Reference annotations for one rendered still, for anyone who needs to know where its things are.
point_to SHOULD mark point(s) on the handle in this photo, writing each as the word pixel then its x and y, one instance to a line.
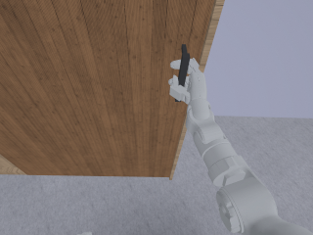
pixel 185 60

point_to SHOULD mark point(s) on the wardrobe door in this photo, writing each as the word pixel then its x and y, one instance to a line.
pixel 5 163
pixel 84 84

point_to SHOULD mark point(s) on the right robot upper arm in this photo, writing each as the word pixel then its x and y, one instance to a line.
pixel 246 207

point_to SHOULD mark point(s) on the robot right hand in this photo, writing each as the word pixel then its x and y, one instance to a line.
pixel 195 84

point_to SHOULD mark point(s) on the robot right forearm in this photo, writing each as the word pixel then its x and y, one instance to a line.
pixel 224 165

